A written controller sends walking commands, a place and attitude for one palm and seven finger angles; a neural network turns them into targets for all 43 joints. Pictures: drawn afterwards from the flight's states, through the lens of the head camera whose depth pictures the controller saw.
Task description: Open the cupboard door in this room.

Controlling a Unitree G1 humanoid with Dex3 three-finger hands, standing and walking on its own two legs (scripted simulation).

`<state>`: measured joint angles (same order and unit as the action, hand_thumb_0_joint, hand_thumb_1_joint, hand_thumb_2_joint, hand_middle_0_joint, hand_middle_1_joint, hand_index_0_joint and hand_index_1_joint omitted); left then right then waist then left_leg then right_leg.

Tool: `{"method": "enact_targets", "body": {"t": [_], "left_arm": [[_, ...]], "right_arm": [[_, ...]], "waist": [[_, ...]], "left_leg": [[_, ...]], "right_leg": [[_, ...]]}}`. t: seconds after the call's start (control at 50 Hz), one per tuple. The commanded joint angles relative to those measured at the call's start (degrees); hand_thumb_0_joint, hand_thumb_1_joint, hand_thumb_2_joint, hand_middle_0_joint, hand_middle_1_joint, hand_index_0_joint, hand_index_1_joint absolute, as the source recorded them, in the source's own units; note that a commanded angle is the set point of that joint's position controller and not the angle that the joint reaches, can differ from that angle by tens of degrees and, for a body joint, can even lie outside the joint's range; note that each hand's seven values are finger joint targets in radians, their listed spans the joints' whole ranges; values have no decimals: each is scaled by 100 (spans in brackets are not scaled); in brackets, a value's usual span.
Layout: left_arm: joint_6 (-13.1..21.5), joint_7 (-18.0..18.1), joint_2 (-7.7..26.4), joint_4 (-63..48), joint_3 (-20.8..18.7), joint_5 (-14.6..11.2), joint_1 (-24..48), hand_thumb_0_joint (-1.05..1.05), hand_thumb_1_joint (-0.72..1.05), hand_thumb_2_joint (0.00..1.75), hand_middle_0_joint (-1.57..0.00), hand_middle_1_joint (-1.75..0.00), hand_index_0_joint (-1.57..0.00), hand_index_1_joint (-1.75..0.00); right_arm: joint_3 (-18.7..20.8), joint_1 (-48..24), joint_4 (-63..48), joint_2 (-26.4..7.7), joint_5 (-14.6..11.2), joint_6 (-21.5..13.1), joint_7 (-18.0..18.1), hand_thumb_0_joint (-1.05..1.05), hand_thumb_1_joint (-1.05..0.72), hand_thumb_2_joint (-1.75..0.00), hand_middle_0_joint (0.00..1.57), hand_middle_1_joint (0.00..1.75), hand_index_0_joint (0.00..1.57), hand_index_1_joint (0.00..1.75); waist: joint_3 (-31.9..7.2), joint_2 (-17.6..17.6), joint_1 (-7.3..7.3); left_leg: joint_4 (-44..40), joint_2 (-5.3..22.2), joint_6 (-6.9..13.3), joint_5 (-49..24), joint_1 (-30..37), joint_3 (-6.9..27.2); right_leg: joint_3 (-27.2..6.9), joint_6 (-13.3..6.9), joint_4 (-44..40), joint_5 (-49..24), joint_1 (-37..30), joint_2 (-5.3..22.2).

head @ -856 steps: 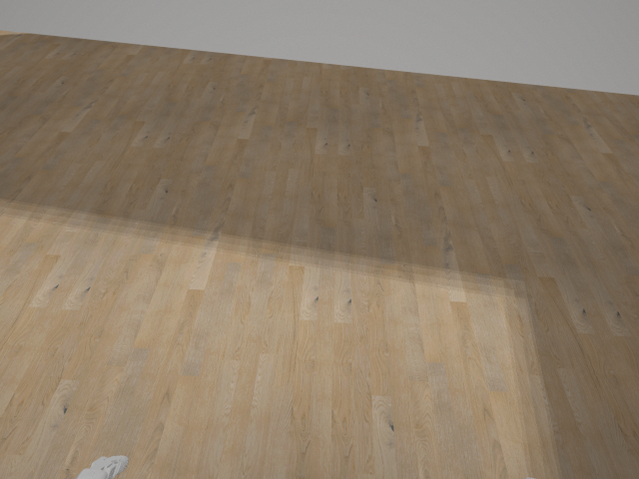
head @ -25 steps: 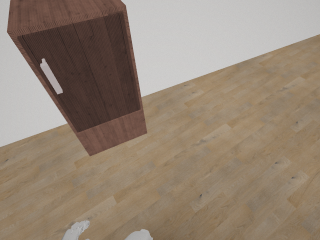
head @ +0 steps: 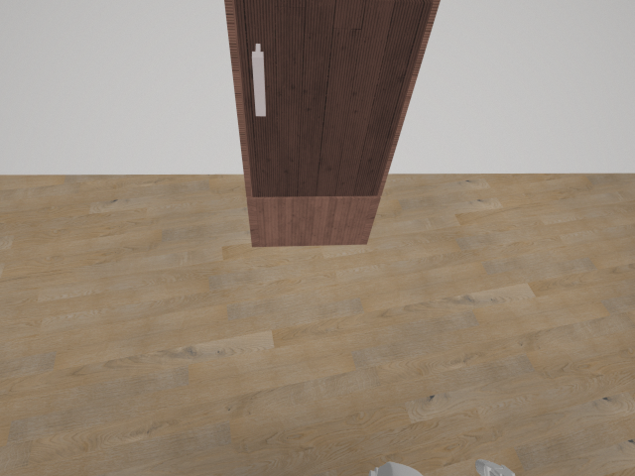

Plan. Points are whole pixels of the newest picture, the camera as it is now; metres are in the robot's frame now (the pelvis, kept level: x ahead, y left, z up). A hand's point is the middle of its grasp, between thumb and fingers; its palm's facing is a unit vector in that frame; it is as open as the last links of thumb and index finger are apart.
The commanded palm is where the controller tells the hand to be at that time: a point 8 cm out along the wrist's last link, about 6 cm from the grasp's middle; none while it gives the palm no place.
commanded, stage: turn to face it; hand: left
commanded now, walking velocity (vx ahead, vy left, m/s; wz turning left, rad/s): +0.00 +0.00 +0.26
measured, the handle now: (259, 80) +0.89 +0.22 -0.03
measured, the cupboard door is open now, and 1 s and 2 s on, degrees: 0 0 0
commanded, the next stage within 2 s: take the last steps up to it in 0.10 s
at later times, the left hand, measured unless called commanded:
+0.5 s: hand out of the picture -0.01 +0.14 -0.15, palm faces +0.14 -0.97 -0.21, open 7.4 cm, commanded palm none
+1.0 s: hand out of the picture +0.11 +0.21 -0.17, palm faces +0.12 -0.98 -0.15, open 7.4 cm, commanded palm none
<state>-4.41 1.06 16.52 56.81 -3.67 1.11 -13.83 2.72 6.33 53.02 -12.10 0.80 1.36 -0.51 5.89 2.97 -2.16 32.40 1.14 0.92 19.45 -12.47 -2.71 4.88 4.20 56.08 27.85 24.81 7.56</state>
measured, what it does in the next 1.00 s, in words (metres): walks ahead: right foot, then left foot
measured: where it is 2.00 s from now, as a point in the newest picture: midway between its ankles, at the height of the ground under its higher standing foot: (335, 402)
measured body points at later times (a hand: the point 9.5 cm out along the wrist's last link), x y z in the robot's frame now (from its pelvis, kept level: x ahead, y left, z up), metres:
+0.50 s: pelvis +0.01 -0.03 +0.01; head +0.01 -0.06 +0.46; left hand -0.02 +0.19 -0.13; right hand +0.05 -0.27 -0.15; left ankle -0.01 +0.11 -0.66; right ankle +0.00 -0.12 -0.73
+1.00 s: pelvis +0.12 +0.02 +0.01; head +0.13 +0.05 +0.46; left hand +0.10 +0.26 -0.16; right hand +0.16 -0.21 -0.13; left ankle +0.09 +0.12 -0.73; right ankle +0.14 -0.13 -0.64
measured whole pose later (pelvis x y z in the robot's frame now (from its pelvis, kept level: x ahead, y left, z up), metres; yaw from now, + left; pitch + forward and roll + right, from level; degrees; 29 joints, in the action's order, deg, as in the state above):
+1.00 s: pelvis +0.12 +0.02 +0.01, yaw +4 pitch -1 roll -1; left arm -0.4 -1.0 11.1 63.2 -3.6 2.1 -16.5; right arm 2.8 16.5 61.4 -8.0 1.2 -4.0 1.4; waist 1.9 2.1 -0.4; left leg 24.1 4.1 0.7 15.5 -7.0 -10.5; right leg 3.4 1.2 64.0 15.2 29.9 6.4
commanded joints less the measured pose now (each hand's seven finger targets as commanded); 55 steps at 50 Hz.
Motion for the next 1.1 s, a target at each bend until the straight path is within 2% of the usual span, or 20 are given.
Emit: {"method": "enact_targets", "body": {"t": [0.0, 0.18, 0.26, 0.28, 0.3, 0.32, 0.34, 0.38, 0.44, 0.64, 0.68, 0.72, 0.74, 0.76, 0.78, 0.8, 0.86, 0.9, 1.0, 1.08], "left_arm": [[245, -43, 260, -414, -22, -43, 175, 0, 90, 90, -20, -30, -20, -30], [275, 11, 58, -401, 77, -69, 258, 0, 90, 90, -20, -30, -20, -30], [448, -41, -29, -16, 139, -15, -468, 0, 90, 90, -20, -30, -20, -30], [519, -38, 111, 85, 117, 36, -682, 0, 90, 90, -20, -30, -20, -30], [579, -9, 492, 148, 42, 98, -918, 0, 90, 90, -20, -30, -20, -30], [566, 1, 746, 74, -37, 35, -971, 0, 90, 90, -20, -30, -20, -30], [591, 20, 574, 85, -34, 6, -898, 0, 90, 90, -20, -30, -20, -30], [640, 19, 217, 92, 31, 12, -542, 0, 90, 90, -20, -30, -20, -30], [759, 8, -16, 169, 89, -12, -595, 0, 90, 90, -20, -30, -20, -30], [821, 16, -117, 867, 65, 57, -1456, 0, 90, 90, -20, -30, -20, -30], [792, 9, -112, 929, 51, 50, -1383, 0, 90, 90, -20, -30, -20, -30], [748, -3, -166, 934, 48, -12, -1178, 0, 90, 90, -20, -30, -20, -30], [731, -28, -360, 905, 100, -29, -1218, 0, 90, 90, -20, -30, -20, -30], [726, -87, -648, 768, 141, -42, -1214, 0, 90, 90, -20, -30, -20, -30], [692, -88, -565, 513, 157, 15, -834, 0, 90, 90, -20, -30, -20, -30], [636, -84, -494, 471, 126, 46, -456, 0, 90, 90, -20, -30, -20, -30], [587, -203, -575, 529, 56, 77, -475, 0, 90, 90, -20, -30, -20, -30], [516, -229, -667, 510, 46, 84, -599, 0, 90, 90, -20, -30, -20, -30], [416, -273, -527, 111, 8, 49, 18, 0, 90, 90, -20, -30, -20, -30], [457, -313, -493, -195, 49, 27, 811, 0, 90, 90, -20, -30, -20, -30]], "right_arm": [[217, 212, -140, -1119, 22, -95, 147, 0, -90, -90, 20, 30, 20, 30], [238, 383, -3, -1040, 55, -49, 145, 0, -90, -90, 20, 30, 20, 30], [193, 422, 148, -832, 34, -83, 141, 0, -90, -90, 20, 30, 20, 30], [155, 487, 196, -597, 10, -109, 134, 0, -90, -90, 20, 30, 20, 30], [59, 579, 124, -200, -35, -139, 121, 0, -90, -90, 20, 30, 20, 30], [91, 245, -38, -394, 8, -66, 88, 0, -90, -90, 20, 30, 20, 30], [149, 50, -29, -582, 49, -21, 56, 0, -90, -90, 20, 30, 20, 30], [181, 307, 204, -492, 77, -57, -24, 0, -90, -90, 20, 30, 20, 30], [171, 699, 440, -263, 90, -64, -56, 0, -90, -90, 20, 30, 20, 30], [95, -21, 357, 70, 53, -251, -62, 0, -90, -90, 20, 30, 20, 30], [77, 202, 414, 120, 40, -319, -32, 0, -90, -90, 20, 30, 20, 30], [82, 923, 693, 24, 46, -413, 33, 0, -90, -90, 20, 30, 20, 30], [143, 1540, 915, -292, 55, -466, 92, 0, -90, -90, 20, 30, 20, 30], [305, 2275, 1079, -898, 113, -486, 143, 0, -90, -90, 20, 30, 20, 30], [356, 2678, 1180, -1195, 121, -434, 202, 0, -90, -90, 20, 30, 20, 30], [334, 2492, 1210, -1080, 115, -413, 250, 0, -90, -90, 20, 30, 20, 30], [159, 1538, 866, -370, 96, -488, 229, 0, -90, -90, 20, 30, 20, 30], [113, 1482, 827, -299, 79, -553, 230, 0, -90, -90, 20, 30, 20, 30], [133, 1680, 815, -351, 50, -575, 209, 0, -90, -90, 20, 30, 20, 30], [191, 1873, 864, -424, 94, -535, 178, 0, -90, -90, 20, 30, 20, 30]], "waist": [[-686, -1242, 239], [-622, -1152, 307], [-813, -863, 66], [-679, -319, -36], [-537, 988, -90], [-111, 1601, -299], [399, 1460, -268], [449, 495, 77], [26, 315, 193], [65, 509, -89], [-58, 479, 43], [-277, 108, 394], [-567, -638, 636], [-960, -1938, 851], [-841, -1921, 1012], [-520, -1629, 953], [108, -715, 438], [35, -871, 311], [213, -986, 266], [313, -1047, 430]], "left_leg": [[-1127, 1266, 745, -3947, 811, 942], [-1181, 1294, 892, -3341, 589, 1475], [-983, 981, 593, -721, -157, 1530], [-466, 615, 338, 107, -793, 1238], [738, -113, -1, 961, -1775, 467], [1661, -136, -62, 1481, -2156, 423], [2232, 69, -5, 1077, -2186, 632], [2774, 254, -53, 421, -2208, 448], [2806, 332, -205, -245, -1902, 173], [974, 475, -231, 2, -1741, -294], [370, 374, -184, -105, -1099, -449], [-496, 230, -165, -746, 384, -669], [-861, 626, -21, -543, 1560, -108], [-1322, 2029, 412, -204, 2365, 1703], [-1935, 2727, 806, 74, 2240, 2619], [-2098, 2793, 898, 125, 1724, 2621], [-2287, 2186, 663, 5, 430, 1357], [-2240, 1885, 578, -704, 364, 688], [-2249, 1799, 646, -1503, 518, 163], [-2100, 1717, 593, -1871, 587, -92]], "right_leg": [[-273, 77, 635, -343, 539, -130], [-232, 12, -1082, -213, -288, -389], [-46, -101, -2954, -1128, -1818, -530], [-383, -183, -3555, -1059, -2425, -226], [-1975, -638, -4281, -84, -2794, 909], [-2963, -1123, -5047, 1240, -2017, 1584], [-3162, -1249, -5348, 1752, -1300, 1520], [-2234, -1200, -5051, 930, -1337, 1171], [-1074, -1049, -4756, -529, -1530, 718], [-1002, -1359, -4463, -1556, -1981, 845], [-886, -1281, -4154, -1741, -1849, 764], [-523, -1030, -3499, -1663, -1173, 428], [-312, -828, -2414, -1613, -474, 96], [263, -537, -899, -358, 587, -454], [35, -496, 220, 566, 1163, -586], [-307, -532, 972, 333, 1408, -328], [-402, -429, 1109, -770, 1046, 70], [-343, -319, 1017, -1198, 972, 66], [-291, -139, 537, -1742, 1440, 190], [-51, -144, -846, -1819, 1110, 137]]}}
